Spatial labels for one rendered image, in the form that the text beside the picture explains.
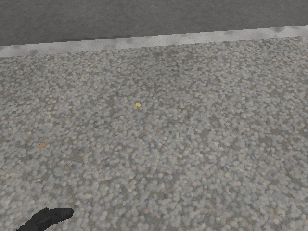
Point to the robot left hand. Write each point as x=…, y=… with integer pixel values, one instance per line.
x=45, y=218

